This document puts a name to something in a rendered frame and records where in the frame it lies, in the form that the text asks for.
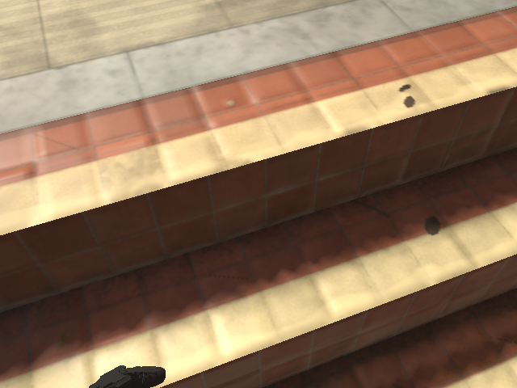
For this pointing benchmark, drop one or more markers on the robot left hand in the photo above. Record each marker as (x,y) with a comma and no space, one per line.
(136,377)

